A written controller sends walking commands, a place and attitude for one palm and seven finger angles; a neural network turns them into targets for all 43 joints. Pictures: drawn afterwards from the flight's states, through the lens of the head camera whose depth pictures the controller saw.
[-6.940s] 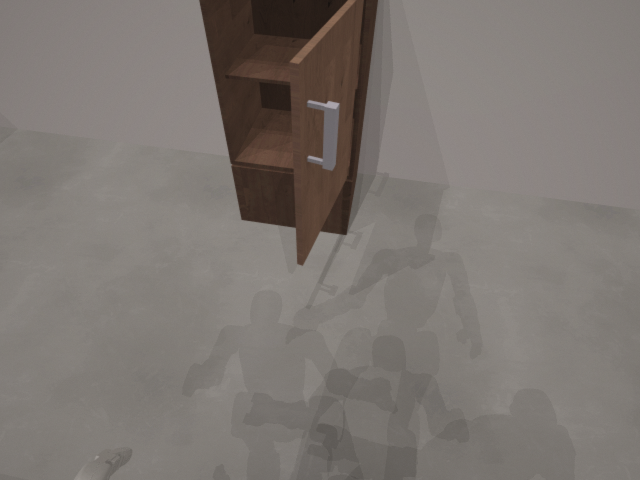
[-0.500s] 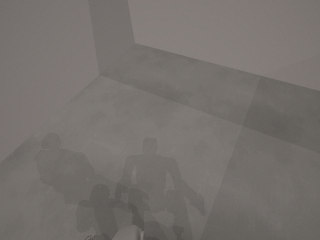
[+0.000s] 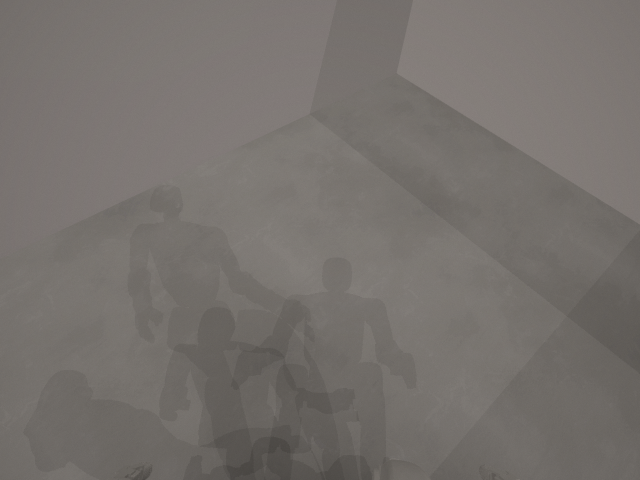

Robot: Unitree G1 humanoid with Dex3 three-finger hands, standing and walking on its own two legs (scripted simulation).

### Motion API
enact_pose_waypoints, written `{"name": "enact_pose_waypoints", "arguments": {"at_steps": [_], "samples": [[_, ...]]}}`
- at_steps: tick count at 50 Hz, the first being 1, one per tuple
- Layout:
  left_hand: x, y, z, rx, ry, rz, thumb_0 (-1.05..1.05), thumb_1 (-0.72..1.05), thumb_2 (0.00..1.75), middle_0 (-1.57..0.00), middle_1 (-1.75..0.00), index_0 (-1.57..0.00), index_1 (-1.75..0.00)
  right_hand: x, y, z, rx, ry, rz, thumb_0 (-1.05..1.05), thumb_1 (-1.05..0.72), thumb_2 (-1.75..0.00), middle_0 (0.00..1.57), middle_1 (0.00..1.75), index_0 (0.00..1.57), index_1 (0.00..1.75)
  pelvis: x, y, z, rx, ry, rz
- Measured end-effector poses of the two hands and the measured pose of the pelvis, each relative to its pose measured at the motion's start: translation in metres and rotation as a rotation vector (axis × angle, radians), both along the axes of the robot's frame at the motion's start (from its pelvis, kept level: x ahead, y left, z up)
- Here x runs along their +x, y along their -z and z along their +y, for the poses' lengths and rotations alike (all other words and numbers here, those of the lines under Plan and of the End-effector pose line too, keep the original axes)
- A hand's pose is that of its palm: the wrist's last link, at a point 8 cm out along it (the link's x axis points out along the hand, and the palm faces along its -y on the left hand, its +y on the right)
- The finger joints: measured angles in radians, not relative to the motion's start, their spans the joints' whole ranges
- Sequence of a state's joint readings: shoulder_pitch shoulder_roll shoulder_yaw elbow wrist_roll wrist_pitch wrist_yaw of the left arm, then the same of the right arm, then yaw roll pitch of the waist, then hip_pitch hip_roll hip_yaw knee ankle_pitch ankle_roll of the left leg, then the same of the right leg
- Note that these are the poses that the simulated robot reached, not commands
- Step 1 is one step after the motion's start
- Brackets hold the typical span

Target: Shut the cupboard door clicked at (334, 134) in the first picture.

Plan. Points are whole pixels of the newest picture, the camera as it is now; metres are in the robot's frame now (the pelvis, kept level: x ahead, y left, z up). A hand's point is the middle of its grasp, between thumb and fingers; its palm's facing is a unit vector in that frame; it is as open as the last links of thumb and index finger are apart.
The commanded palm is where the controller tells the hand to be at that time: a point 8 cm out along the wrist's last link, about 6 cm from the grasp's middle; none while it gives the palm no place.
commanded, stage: walk to a spot facing it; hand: left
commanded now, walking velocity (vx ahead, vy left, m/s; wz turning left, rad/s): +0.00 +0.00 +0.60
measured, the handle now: out of the picture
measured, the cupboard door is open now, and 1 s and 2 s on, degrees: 80 80 80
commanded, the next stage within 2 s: none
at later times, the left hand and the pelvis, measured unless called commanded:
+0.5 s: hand out of the picture +0.00 +0.16 -0.15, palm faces +0.31 -0.91 -0.27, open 7.4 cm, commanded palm none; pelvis -0.02 -0.05 +0.00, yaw +19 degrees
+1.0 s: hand out of the picture -0.09 +0.23 -0.16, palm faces +0.58 -0.78 -0.23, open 7.4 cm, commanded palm none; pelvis -0.03 +0.01 +0.01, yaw +35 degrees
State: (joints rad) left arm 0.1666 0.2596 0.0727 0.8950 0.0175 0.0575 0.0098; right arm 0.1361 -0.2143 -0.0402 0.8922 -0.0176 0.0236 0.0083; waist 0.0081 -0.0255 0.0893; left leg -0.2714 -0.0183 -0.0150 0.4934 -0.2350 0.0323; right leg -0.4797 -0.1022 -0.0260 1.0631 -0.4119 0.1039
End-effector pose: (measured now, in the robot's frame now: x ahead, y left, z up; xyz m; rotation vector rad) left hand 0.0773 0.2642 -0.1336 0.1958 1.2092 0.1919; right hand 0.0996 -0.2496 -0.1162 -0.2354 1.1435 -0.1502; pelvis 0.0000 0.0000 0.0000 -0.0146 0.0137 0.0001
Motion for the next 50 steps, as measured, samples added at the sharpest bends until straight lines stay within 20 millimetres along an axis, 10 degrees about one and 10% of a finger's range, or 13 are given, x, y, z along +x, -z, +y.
{"name": "enact_pose_waypoints", "arguments": {"at_steps": [10, 22, 36, 50], "samples": [[0.024, -0.021, -0.041, 0.049, -0.033, -0.174, 0.01, 0.91, 0.9, -0.2, -0.3, -0.2, -0.3, -0.021, 0.036, -0.03, 0.071, -0.028, 0.089, 0.01, -0.9, -0.9, 0.2, 0.3, 0.21, 0.3, -0.005, 0.011, -0.039, 0.026, -0.121, 0.0], [-0.069, -0.027, -0.065, 0.048, -0.216, -0.072, 0.01, 0.91, 0.9, -0.2, -0.3, -0.2, -0.3, -0.003, 0.027, -0.053, 0.045, -0.163, 0.157, 0.01, -0.91, -0.9, 0.2, 0.3, 0.2, 0.3, -0.012, -0.002, -0.055, 0.058, -0.292, -0.029], [-0.213, 0.029, -0.025, -0.039, -0.505, 0.126, 0.01, 0.91, 0.9, -0.2, -0.3, -0.2, -0.3, 0.075, 0.003, 0.05, -0.043, -0.473, -0.012, 0.01, -0.91, -0.9, 0.2, 0.3, 0.2, 0.3, -0.039, 0.016, -0.011, 0.014, -0.463, -0.017], [-0.198, -0.005, 0.004, -0.014, -0.588, -0.031, 0.01, 0.91, 0.9, -0.2, -0.3, -0.2, -0.3, 0.059, -0.007, 0.09, -0.006, -0.571, 0.033, 0.0, -0.9, -0.9, 0.2, 0.3, 0.21, 0.3, -0.034, -0.006, 0.006, -0.019, -0.616, -0.001]]}}
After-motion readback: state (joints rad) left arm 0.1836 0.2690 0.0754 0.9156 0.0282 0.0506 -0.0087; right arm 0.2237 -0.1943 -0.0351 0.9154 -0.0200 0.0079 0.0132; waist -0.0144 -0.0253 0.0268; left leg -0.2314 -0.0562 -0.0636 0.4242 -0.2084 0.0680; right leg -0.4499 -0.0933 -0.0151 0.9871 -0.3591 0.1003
